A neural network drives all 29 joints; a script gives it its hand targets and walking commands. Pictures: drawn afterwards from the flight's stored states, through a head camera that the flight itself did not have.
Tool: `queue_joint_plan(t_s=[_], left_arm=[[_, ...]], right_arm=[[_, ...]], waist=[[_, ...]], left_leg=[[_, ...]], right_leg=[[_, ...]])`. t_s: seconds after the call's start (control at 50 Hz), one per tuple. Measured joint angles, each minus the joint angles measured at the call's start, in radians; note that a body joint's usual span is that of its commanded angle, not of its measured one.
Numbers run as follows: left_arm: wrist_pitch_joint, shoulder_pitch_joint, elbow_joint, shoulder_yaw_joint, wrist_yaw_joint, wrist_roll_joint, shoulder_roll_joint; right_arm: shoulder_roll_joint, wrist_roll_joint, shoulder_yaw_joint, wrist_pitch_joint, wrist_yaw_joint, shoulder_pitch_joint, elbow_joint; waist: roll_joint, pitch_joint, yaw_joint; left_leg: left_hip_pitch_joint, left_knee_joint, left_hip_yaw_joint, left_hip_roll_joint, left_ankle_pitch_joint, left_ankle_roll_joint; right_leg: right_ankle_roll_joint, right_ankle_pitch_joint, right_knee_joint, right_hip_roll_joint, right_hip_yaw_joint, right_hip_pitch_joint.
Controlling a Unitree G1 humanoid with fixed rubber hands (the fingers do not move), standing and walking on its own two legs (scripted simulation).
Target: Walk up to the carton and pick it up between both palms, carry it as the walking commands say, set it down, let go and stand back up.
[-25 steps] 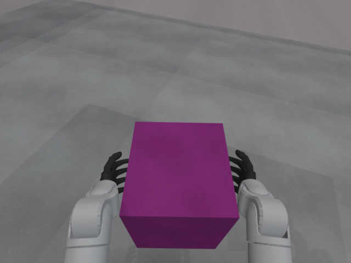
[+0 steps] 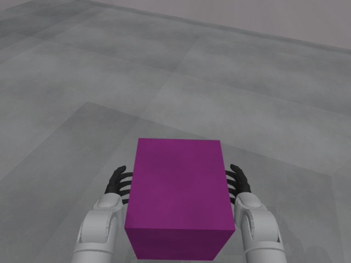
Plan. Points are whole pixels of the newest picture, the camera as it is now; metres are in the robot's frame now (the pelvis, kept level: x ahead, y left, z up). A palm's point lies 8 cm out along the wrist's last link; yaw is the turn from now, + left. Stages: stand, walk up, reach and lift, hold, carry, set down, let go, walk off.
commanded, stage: hold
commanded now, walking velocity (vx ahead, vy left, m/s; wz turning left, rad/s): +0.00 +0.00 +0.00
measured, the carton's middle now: (177, 201) +0.28 +0.00 -0.05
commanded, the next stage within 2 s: set down in 0.24 s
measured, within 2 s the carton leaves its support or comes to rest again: neither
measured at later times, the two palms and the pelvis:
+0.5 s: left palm (113, 191) +0.26 +0.15 +0.02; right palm (237, 183) +0.29 -0.14 +0.03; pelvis +0.00 -0.02 +0.00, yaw +0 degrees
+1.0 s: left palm (118, 195) +0.29 +0.15 -0.05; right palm (227, 186) +0.32 -0.14 -0.04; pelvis -0.02 -0.02 -0.03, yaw +0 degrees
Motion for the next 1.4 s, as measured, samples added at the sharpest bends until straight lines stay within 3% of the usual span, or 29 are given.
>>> queue_joint_plan(t_s=[0.1,0.24,0.32,0.42,0.58,0.76,1.06,1.4], left_arm=[[-0.029,0.062,-0.028,-0.014,0.014,-0.016,0.004],[-0.017,0.016,0.007,0.007,0.006,-0.006,0.002],[-0.009,-0.04,0.062,0.048,-0.02,0.034,-0.017],[-0.04,-0.128,0.169,0.127,-0.062,0.075,-0.024],[-0.131,-0.247,0.328,0.24,-0.118,0.161,-0.048],[-0.24,-0.309,0.433,0.308,-0.135,0.22,-0.066],[-0.396,-0.385,0.471,0.347,-0.157,0.22,-0.038],[-0.482,-0.433,0.446,0.315,-0.102,0.14,-0.028]], right_arm=[[-0.003,0.015,0.021,-0.024,0.001,0.029,0.0],[-0.008,0.004,0.017,-0.02,0.001,-0.012,0.039],[0.007,-0.028,-0.021,-0.028,0.027,-0.055,0.101],[0.055,-0.092,-0.102,-0.072,0.036,-0.137,0.211],[0.083,-0.17,-0.23,-0.167,0.061,-0.263,0.378],[0.071,-0.187,-0.28,-0.276,0.067,-0.316,0.486],[0.088,-0.198,-0.33,-0.422,0.061,-0.415,0.527],[0.04,-0.13,-0.3,-0.503,0.069,-0.486,0.524]], waist=[[0.005,-0.008,-0.02],[0.002,0.001,-0.018],[-0.001,0.034,0.025],[-0.009,0.053,0.052],[-0.019,0.054,0.06],[-0.02,0.037,0.064],[-0.024,0.025,0.053],[-0.032,-0.064,0.044]], left_leg=[[0.029,0.021,-0.014,0.0,-0.024,-0.004],[0.077,0.026,-0.023,-0.002,-0.034,-0.011],[0.117,0.011,-0.013,0.004,-0.03,-0.017],[0.122,0.007,-0.022,0.005,-0.021,-0.026],[0.065,0.036,-0.043,0.004,-0.022,-0.034],[-0.067,0.096,-0.05,0.012,-0.031,-0.039],[-0.384,0.252,-0.081,0.006,-0.055,-0.04],[-0.807,0.506,-0.081,-0.005,-0.127,-0.03]], right_leg=[[-0.001,-0.018,0.002,0.006,-0.003,0.04],[-0.009,-0.029,0.009,0.011,0.001,0.087],[-0.014,-0.024,0.006,0.02,0.02,0.115],[-0.023,-0.021,0.011,0.025,0.019,0.117],[-0.031,-0.028,0.042,0.029,0.008,0.063],[-0.036,-0.032,0.097,0.044,0.014,-0.069],[-0.033,-0.053,0.24,0.057,0.006,-0.378],[-0.015,-0.125,0.495,0.072,0.023,-0.8]])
